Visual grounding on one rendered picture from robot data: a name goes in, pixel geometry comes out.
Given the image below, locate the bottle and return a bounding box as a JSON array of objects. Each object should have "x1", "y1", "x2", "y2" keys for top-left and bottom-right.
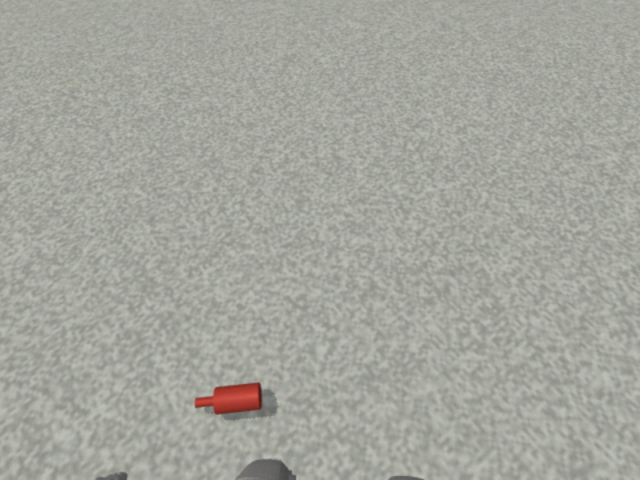
[{"x1": 195, "y1": 382, "x2": 262, "y2": 415}]

